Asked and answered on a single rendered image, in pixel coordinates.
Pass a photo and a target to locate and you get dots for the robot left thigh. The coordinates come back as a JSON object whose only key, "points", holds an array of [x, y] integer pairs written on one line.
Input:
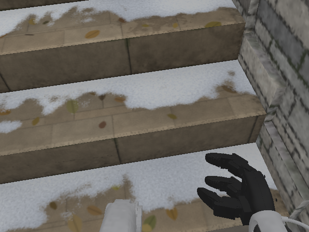
{"points": [[122, 216]]}

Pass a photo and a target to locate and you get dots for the robot right forearm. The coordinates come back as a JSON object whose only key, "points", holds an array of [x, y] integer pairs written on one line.
{"points": [[267, 221]]}

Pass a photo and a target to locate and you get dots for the right robot hand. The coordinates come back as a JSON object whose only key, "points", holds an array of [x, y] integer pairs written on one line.
{"points": [[248, 197]]}

